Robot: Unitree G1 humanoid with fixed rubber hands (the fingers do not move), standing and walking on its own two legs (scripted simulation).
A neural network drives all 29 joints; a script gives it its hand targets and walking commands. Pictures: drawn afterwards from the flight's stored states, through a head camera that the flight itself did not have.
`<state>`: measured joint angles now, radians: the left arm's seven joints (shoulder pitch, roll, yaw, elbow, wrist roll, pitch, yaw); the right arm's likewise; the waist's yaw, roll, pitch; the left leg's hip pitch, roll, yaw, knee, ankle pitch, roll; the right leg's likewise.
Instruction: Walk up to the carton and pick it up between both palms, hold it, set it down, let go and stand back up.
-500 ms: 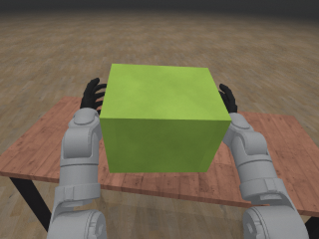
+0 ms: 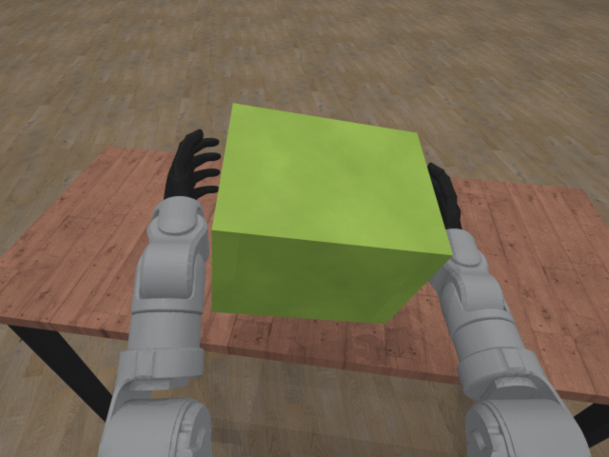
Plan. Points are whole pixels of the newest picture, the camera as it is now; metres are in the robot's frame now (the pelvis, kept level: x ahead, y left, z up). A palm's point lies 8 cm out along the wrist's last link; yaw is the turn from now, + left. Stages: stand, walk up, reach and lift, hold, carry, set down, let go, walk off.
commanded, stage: set down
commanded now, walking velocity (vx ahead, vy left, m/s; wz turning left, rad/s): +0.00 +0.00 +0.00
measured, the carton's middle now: (315, 221) +0.39 +0.02 +0.15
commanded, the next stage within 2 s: none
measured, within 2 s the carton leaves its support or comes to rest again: neither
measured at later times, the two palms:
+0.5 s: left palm (188, 228) +0.37 +0.17 +0.16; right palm (440, 238) +0.39 -0.15 +0.13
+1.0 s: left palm (212, 240) +0.38 +0.15 +0.12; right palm (446, 237) +0.42 -0.17 +0.10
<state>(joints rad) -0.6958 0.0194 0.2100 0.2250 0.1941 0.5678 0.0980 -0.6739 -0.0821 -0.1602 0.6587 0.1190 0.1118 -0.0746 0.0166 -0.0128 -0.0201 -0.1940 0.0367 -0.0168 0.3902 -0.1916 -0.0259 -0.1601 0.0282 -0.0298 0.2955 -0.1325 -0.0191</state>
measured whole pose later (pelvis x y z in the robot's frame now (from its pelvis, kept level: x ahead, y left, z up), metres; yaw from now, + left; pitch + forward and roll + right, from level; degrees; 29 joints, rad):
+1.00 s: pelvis +0.01 -0.01 +0.00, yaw +0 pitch +2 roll -1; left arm -0.57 -0.07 0.24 0.40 0.19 0.41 0.20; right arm -0.77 -0.17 -0.13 0.98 0.12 0.02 0.06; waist 0.02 0.02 -0.05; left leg -0.22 0.04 -0.02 0.37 -0.19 -0.03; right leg -0.20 0.03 -0.03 0.30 -0.15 -0.02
